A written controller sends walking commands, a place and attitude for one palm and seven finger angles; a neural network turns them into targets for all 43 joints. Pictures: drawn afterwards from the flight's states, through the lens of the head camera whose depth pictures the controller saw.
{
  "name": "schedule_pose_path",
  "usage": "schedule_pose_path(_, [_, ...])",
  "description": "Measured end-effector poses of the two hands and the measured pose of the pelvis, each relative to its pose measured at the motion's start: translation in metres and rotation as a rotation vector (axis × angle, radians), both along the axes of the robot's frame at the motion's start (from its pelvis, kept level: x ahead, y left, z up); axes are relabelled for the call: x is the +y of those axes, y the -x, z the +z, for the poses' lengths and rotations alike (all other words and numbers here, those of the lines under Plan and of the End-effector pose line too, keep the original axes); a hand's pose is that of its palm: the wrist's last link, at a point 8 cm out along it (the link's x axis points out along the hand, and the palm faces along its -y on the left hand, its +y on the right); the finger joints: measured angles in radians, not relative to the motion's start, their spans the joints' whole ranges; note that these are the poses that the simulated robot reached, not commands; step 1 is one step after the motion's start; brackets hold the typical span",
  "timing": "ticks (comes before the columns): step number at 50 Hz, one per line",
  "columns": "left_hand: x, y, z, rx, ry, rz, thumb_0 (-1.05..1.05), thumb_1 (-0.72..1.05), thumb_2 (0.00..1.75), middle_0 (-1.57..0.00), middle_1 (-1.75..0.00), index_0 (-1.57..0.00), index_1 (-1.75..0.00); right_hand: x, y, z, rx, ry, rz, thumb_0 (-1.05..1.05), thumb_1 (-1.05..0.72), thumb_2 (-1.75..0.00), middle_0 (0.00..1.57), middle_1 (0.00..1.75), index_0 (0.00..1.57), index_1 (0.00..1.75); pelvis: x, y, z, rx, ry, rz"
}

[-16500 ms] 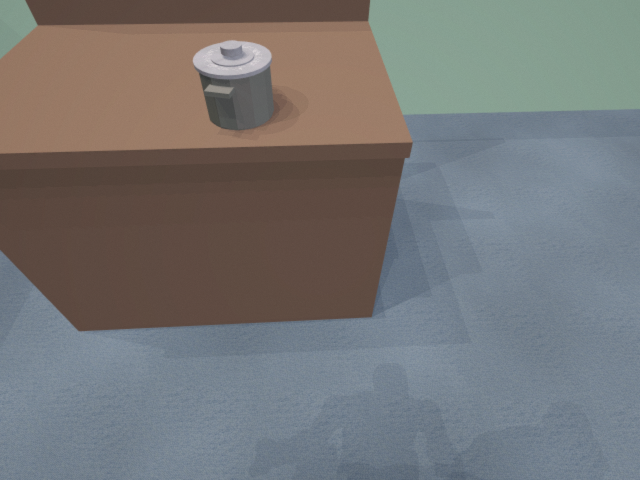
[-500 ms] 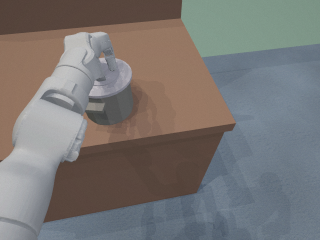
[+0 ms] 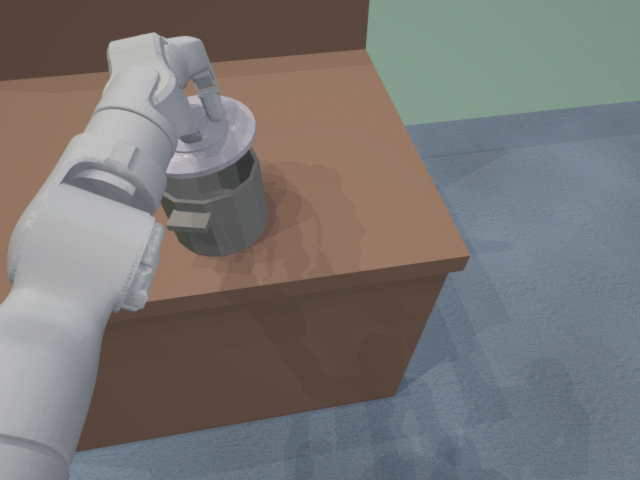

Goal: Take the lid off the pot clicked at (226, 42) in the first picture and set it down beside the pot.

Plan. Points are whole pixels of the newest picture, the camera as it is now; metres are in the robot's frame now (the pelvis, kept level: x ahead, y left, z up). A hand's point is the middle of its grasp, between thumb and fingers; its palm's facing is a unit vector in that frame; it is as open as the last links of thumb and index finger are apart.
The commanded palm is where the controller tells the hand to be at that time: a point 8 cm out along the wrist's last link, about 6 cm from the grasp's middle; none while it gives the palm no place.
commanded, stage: lift the lid straight up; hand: left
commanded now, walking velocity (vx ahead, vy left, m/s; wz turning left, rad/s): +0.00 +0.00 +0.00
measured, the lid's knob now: (189, 119) +0.52 +0.13 +0.19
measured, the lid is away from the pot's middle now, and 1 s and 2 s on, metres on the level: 0.00 0.01 0.10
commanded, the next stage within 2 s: move the lid sideways beside the pot in 1.16 s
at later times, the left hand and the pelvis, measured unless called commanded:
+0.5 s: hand (180, 81) +0.49 +0.12 +0.25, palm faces -0.33 -0.17 -0.93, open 6.9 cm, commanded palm +0.50 +0.12 +0.32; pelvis +0.00 +0.01 +0.00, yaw +0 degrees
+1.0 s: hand (157, 44) +0.49 +0.13 +0.30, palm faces -0.25 -0.19 -0.95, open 6.9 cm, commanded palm +0.50 +0.12 +0.36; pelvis +0.00 +0.01 +0.00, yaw +1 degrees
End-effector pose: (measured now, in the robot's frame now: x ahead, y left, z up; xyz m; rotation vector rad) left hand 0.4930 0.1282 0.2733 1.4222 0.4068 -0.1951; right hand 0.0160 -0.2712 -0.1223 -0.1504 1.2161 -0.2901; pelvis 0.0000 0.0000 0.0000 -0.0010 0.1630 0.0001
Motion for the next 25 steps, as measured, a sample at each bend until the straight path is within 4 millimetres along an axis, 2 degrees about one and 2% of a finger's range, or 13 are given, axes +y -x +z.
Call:
schedule_pose_path(8, [0.004, 0.001, 0.007, 0.013, 0.009, 0.023, 0.05, 0.25, 0.78, -0.57, -1.13, -0.72, -1.09, 0.002, 0.003, 0.000, 0.022, -0.003, 0.010, 0.01, -0.91, -0.90, 0.21, 0.29, 0.20, 0.30, 0.002, 0.002, 0.000, 0.000, 0.001, 0.007])
schedule_pose_path(25, [-0.006, 0.000, 0.039, -0.035, 0.009, 0.032, 0.05, 0.25, 0.78, -0.57, -1.12, -0.73, -1.09, 0.017, 0.015, -0.005, 0.035, -0.031, 0.001, 0.01, -0.91, -0.90, 0.21, 0.29, 0.20, 0.30, 0.008, 0.002, 0.001, 0.009, 0.001, 0.002])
